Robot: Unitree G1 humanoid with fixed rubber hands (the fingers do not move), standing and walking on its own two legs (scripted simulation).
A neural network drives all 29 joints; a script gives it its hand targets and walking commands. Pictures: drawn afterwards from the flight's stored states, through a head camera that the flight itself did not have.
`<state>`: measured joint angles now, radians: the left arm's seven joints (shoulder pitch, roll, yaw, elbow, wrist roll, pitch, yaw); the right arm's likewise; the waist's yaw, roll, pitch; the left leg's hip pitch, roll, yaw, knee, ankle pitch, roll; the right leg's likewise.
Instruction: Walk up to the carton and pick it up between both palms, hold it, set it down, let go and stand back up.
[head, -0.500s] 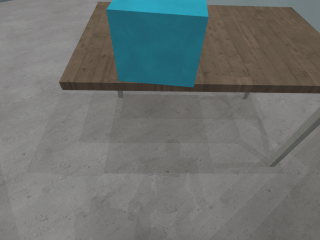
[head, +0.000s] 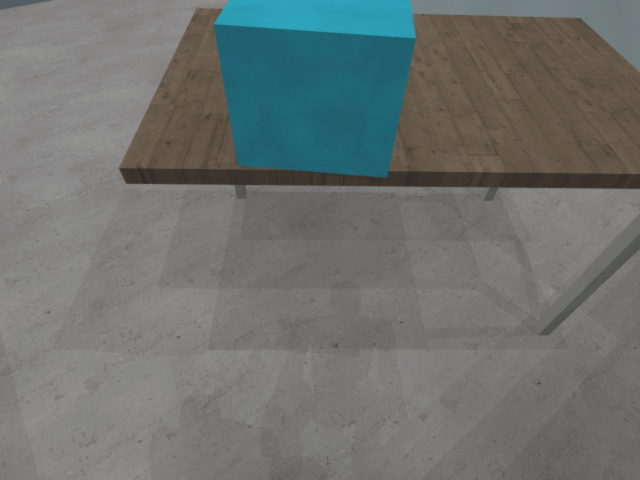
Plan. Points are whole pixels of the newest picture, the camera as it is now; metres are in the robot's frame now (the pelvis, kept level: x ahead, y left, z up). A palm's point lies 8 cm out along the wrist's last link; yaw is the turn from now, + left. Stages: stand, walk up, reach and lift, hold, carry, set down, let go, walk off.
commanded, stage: stand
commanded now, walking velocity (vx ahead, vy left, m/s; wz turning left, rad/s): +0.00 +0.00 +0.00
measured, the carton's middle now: (318, 84) +0.73 +0.01 +0.11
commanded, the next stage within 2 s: walk up in 0.04 s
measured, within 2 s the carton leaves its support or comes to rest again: neither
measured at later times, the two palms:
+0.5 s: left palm out of the picture +0.04 +0.22 -0.15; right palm out of the picture -0.04 -0.26 -0.17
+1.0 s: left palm (147, 447) +0.20 +0.26 -0.18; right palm (455, 380) +0.29 -0.22 -0.16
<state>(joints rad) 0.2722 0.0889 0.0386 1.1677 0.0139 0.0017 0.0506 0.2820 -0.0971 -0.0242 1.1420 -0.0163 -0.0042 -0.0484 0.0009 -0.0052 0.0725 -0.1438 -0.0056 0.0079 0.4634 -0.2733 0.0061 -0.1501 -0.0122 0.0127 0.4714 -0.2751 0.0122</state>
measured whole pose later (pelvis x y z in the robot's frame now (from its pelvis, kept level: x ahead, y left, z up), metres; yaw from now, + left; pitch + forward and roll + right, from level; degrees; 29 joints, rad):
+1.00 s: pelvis +0.22 +0.02 -0.04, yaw -3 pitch -6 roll +1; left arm 0.44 0.21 0.01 0.91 0.04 -0.02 0.00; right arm 0.20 -0.20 -0.02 0.88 -0.02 -0.03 -0.01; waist 0.02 -0.05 0.17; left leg -0.41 0.01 0.14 0.78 -0.25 0.07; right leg -0.23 -0.02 0.04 1.28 -0.57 -0.02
